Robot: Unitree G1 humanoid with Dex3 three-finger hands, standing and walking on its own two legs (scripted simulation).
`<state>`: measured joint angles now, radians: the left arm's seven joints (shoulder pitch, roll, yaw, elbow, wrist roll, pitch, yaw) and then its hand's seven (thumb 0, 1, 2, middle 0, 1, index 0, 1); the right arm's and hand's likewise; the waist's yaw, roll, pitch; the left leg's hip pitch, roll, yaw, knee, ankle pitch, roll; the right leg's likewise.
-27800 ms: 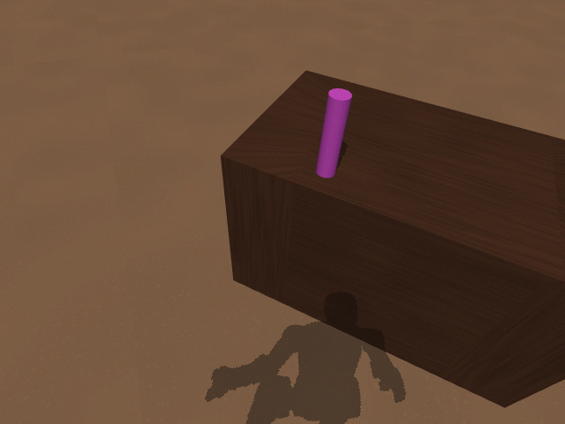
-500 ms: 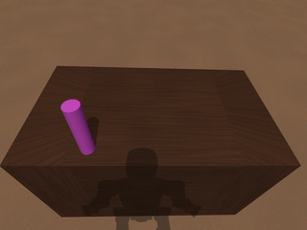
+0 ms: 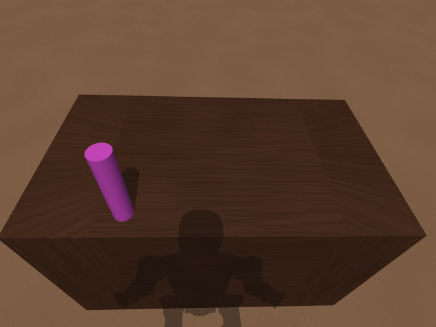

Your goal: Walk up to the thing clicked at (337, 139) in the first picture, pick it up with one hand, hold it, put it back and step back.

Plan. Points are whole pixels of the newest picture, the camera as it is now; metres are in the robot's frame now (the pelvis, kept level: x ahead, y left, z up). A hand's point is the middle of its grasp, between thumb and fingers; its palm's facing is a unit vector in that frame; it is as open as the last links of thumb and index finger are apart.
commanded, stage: stand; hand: left
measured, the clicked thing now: (112, 186) +0.43 +0.23 -0.02
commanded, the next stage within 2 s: step back in 0.46 s
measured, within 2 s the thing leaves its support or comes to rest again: neither
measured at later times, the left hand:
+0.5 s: hand out of the picture +0.08 +0.25 -0.16, palm faces -0.03 -0.94 -0.34, open 7.3 cm
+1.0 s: hand out of the picture +0.07 +0.29 -0.18, palm faces -0.07 -0.92 -0.38, open 7.4 cm
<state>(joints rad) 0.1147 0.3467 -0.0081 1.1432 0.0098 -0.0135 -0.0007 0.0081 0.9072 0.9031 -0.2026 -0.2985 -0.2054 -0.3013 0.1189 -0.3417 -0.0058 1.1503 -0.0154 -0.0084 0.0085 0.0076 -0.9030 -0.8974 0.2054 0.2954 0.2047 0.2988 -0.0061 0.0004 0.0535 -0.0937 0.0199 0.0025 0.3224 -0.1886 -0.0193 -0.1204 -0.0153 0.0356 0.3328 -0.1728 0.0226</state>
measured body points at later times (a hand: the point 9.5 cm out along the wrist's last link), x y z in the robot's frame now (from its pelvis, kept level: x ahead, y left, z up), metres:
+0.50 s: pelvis +0.00 +0.00 +0.00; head +0.02 +0.00 +0.45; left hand +0.08 +0.30 -0.14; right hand +0.07 -0.30 -0.14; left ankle -0.01 +0.13 -0.75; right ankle +0.01 -0.13 -0.75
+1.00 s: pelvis -0.09 +0.03 -0.03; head -0.02 +0.06 +0.41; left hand +0.07 +0.34 -0.16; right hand -0.04 -0.29 -0.14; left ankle -0.09 +0.14 -0.75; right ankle -0.06 -0.11 -0.69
